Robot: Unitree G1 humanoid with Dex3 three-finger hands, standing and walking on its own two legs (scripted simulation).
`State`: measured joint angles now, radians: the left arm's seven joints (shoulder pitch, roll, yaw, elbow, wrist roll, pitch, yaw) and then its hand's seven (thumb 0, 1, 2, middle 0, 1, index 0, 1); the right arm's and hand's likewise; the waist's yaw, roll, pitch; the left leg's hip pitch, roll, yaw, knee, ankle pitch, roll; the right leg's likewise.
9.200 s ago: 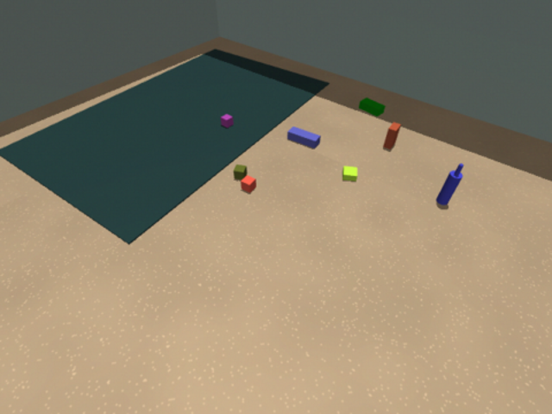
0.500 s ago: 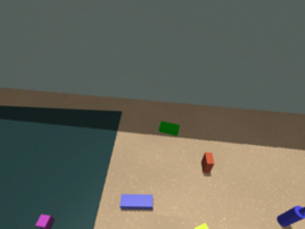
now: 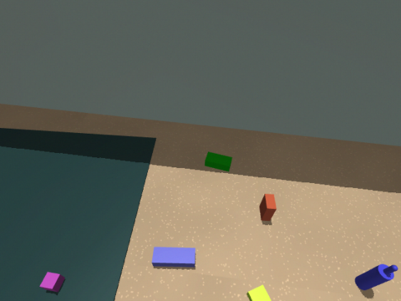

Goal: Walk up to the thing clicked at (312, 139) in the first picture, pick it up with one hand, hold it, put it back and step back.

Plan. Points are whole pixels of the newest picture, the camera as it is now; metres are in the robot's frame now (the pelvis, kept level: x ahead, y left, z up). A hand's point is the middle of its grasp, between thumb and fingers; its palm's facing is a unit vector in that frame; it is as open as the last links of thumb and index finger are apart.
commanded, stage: walk up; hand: left
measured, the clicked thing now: (174, 257) +0.46 +0.12 -0.75
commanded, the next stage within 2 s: none
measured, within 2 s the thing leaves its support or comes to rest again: neither
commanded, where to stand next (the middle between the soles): +0.09 -0.13 m, yaw +0 degrees
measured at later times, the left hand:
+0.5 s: hand out of the picture +0.08 +0.11 -0.17, palm faces -0.04 -0.94 -0.33, open 7.3 cm
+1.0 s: hand out of the picture +0.13 +0.16 -0.15, palm faces -0.01 -0.89 -0.46, open 7.4 cm
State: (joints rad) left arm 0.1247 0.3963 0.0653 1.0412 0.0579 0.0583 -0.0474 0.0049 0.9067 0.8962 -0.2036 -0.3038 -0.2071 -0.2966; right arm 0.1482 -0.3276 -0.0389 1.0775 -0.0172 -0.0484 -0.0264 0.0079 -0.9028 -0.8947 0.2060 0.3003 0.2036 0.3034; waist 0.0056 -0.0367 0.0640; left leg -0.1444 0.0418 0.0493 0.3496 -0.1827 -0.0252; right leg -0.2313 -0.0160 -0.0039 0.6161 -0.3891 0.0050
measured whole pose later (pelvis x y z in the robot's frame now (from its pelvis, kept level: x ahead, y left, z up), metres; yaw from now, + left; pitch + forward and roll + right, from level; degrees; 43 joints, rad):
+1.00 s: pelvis +0.04 -0.12 -0.02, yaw +1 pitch -2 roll +1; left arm 0.17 0.40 0.01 0.91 0.02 -0.05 0.03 0.00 0.90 0.90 -0.20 -0.30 -0.21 -0.30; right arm 0.10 -0.41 -0.06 0.87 0.00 0.02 0.02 0.01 -0.91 -0.90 0.20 0.30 0.20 0.30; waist 0.02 0.04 0.13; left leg -0.34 0.01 -0.05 0.76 -0.44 0.02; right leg -0.27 -0.06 0.00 0.68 -0.37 0.03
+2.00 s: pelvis +0.03 -0.11 +0.00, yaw +1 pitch -2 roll +0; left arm 0.09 0.35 0.02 1.14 0.00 0.01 -0.02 0.01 0.91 0.90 -0.20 -0.30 -0.21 -0.30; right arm 0.08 -0.35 -0.01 1.13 0.00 -0.02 0.02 0.01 -0.90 -0.90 0.20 0.30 0.20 0.30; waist 0.00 0.00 0.06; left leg -0.17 0.04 -0.03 0.36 -0.16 -0.04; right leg -0.14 -0.03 0.00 0.35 -0.18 0.03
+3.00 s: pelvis +0.06 -0.12 +0.00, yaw +2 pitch -1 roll +0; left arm 0.09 0.35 0.01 1.13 0.00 -0.01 0.00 0.00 0.91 0.90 -0.20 -0.30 -0.21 -0.30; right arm 0.08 -0.36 0.00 1.12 0.00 -0.01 0.01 0.01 -0.91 -0.90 0.20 0.30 0.20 0.30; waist 0.00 0.01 0.05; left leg -0.13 0.05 -0.04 0.35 -0.20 -0.05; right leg -0.09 -0.02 -0.01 0.33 -0.22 0.03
